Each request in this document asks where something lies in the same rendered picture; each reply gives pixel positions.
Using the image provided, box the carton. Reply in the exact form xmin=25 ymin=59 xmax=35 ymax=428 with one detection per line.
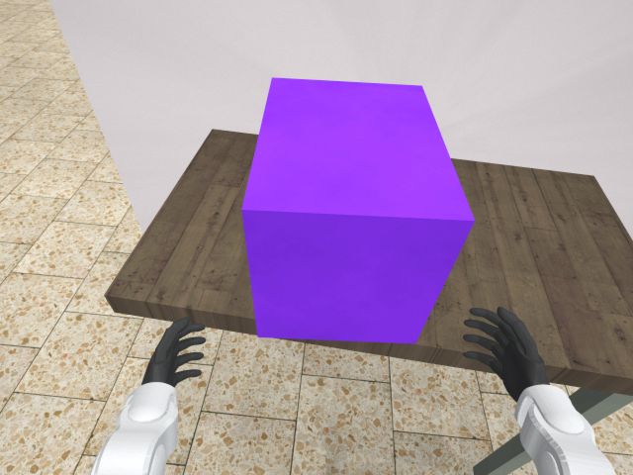
xmin=241 ymin=77 xmax=475 ymax=343

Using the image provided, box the right robot hand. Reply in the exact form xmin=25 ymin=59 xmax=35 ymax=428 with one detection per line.
xmin=463 ymin=307 xmax=550 ymax=403

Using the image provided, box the table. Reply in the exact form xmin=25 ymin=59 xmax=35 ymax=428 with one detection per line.
xmin=104 ymin=129 xmax=633 ymax=475

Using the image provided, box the robot left forearm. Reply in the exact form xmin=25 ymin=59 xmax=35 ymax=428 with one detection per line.
xmin=89 ymin=382 xmax=178 ymax=475

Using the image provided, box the left robot hand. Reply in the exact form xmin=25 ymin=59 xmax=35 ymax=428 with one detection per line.
xmin=141 ymin=317 xmax=206 ymax=387

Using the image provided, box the robot right forearm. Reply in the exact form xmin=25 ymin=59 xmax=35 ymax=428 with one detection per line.
xmin=514 ymin=385 xmax=616 ymax=475

